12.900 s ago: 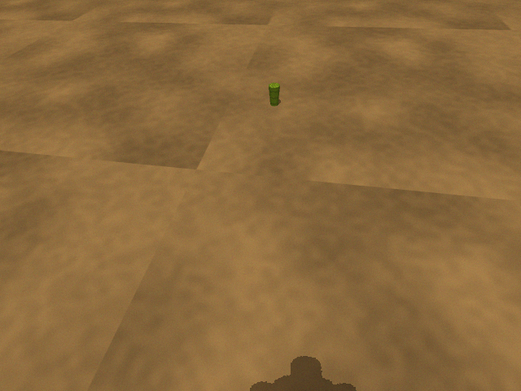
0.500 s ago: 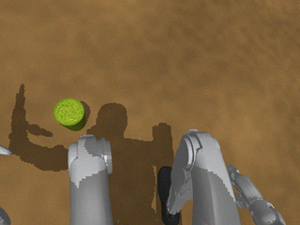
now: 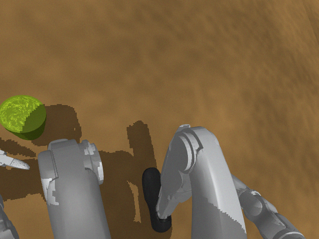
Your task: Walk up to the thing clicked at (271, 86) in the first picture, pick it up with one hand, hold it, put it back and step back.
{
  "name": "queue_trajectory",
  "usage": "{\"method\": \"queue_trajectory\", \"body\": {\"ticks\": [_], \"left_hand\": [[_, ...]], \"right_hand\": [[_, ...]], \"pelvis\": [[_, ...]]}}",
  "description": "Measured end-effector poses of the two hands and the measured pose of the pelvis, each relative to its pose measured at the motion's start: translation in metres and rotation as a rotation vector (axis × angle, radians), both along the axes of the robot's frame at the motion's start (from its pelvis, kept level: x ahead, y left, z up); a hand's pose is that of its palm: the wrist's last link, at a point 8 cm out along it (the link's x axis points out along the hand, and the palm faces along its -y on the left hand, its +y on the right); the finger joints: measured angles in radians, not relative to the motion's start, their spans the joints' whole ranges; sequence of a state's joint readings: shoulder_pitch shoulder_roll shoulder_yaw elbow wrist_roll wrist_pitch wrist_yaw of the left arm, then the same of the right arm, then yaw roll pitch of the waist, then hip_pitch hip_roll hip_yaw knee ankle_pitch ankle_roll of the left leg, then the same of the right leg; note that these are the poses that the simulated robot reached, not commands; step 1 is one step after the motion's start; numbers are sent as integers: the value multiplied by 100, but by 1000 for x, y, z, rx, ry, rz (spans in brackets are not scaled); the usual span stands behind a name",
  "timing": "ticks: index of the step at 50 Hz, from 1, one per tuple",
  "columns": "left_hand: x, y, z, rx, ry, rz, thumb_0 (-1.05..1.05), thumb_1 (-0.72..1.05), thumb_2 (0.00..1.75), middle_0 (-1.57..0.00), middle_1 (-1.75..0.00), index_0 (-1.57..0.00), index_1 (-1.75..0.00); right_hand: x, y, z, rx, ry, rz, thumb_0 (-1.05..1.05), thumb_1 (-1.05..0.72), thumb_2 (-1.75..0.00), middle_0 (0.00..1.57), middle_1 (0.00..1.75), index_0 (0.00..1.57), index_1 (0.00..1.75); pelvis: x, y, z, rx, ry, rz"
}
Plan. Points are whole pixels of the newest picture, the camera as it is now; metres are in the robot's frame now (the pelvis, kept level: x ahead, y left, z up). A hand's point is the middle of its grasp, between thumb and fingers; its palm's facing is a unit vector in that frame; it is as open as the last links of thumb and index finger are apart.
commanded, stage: close in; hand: left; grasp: from the side
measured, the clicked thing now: (27, 122) +0.40 +0.25 -0.21
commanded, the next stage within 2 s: rest palm in 0.34 s
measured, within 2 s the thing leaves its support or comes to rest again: leaves its support in 1.50 s
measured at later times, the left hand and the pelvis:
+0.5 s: hand (21, 126) +0.38 +0.26 -0.17, palm faces +0.21 -0.98 +0.02, open 17.3 cm; pelvis -0.02 +0.00 +0.00, yaw -2 degrees
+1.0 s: hand (25, 122) +0.39 +0.25 -0.18, palm faces +0.25 -0.97 +0.00, open 11.2 cm; pelvis -0.01 +0.01 +0.00, yaw -3 degrees
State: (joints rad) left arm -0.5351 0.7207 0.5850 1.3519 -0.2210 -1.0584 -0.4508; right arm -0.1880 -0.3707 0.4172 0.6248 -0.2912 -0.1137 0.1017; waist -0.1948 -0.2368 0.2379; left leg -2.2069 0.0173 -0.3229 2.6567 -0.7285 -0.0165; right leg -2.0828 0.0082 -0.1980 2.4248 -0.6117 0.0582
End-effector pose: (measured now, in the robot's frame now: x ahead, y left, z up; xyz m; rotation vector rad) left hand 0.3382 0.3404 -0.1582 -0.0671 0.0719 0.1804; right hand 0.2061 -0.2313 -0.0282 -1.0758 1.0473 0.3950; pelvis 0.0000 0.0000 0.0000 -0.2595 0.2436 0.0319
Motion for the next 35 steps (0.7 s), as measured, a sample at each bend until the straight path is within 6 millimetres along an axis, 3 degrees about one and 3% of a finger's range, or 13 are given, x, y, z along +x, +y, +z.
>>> {"method": "queue_trajectory", "body": {"ticks": [21,30,35], "left_hand": [[7,-32,-8,39,-32,29,-2,-56,5,-6,-8,-7,-7],[10,-36,-16,58,-24,43,-1,-44,12,-9,-8,-8,-9],[11,-37,-20,60,-28,67,-1,-29,21,-18,-16,-17,-17]], "right_hand": [[-48,-4,15,-85,76,6,0,-91,-89,21,30,20,30],[-57,-5,15,-106,117,2,0,-91,-90,21,30,20,30],[-56,-4,14,-115,134,9,0,-90,-89,21,30,20,30]], "pelvis": [[-15,4,-4,-35,-85,-19],[-15,6,-5,-48,-91,-27],[-14,6,-4,-54,-90,-30]]}}
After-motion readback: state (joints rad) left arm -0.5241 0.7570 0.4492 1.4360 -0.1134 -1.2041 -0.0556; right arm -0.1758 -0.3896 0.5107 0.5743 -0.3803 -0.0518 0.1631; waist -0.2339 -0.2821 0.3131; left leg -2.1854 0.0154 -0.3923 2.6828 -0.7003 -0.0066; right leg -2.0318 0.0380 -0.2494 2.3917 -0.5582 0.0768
